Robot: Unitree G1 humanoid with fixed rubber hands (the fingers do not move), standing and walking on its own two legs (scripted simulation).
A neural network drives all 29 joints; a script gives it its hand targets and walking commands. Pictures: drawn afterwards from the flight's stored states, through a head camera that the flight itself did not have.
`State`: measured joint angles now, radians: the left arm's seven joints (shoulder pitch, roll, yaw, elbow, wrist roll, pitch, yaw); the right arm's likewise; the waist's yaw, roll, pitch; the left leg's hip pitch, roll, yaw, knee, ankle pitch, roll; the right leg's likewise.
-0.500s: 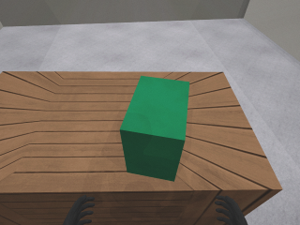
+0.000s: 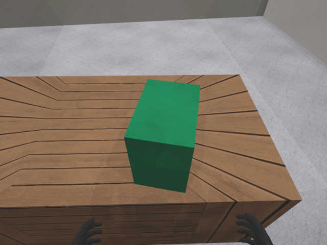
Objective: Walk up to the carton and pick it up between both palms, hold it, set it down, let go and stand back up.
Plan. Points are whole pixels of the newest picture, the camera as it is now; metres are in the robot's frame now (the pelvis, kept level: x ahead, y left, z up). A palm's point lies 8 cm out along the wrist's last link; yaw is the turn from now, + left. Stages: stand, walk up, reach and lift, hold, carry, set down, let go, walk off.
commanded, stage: let go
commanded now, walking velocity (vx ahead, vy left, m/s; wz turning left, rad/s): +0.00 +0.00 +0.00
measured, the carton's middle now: (166, 136) +0.49 +0.02 -0.06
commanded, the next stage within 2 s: stand in 0.46 s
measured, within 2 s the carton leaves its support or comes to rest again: neither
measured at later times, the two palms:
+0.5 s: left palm out of the picture +0.14 +0.23 -0.09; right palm out of the picture +0.13 -0.23 -0.08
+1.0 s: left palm out of the picture +0.04 +0.28 -0.10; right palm out of the picture +0.05 -0.28 -0.12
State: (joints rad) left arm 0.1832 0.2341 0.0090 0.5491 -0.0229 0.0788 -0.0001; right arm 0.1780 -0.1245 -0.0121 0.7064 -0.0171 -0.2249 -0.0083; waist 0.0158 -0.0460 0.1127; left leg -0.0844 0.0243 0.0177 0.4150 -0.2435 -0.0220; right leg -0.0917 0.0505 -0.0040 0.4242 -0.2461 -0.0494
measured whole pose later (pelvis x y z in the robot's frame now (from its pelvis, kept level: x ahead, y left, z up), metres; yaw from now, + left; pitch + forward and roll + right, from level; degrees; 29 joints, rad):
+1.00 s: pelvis -0.03 +0.00 +0.00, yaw +1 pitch -5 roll +0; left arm 0.28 0.30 0.03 0.83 0.00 -0.03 0.02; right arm 0.25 -0.31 -0.05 0.92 -0.01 0.00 0.00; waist 0.00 0.02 0.03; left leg -0.13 0.02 0.00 0.43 -0.21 -0.02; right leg -0.13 0.04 -0.03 0.43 -0.22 -0.05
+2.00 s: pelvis -0.04 +0.01 +0.00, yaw +1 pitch -4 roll +0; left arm 0.24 0.30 0.01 0.95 0.00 -0.01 0.01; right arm 0.25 -0.32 -0.03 0.99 -0.01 -0.02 -0.01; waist 0.00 0.01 0.07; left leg -0.16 0.01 -0.01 0.40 -0.17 -0.01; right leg -0.16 0.04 -0.02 0.39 -0.17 -0.04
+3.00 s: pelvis +0.02 +0.01 +0.00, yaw +1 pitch -3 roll +0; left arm 0.17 0.29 0.01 1.08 -0.01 -0.02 0.03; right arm 0.15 -0.29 -0.02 1.09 0.01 -0.02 -0.03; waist 0.00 -0.01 0.07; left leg -0.06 0.00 0.00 0.34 -0.23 0.00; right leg -0.07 0.02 0.00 0.34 -0.23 -0.02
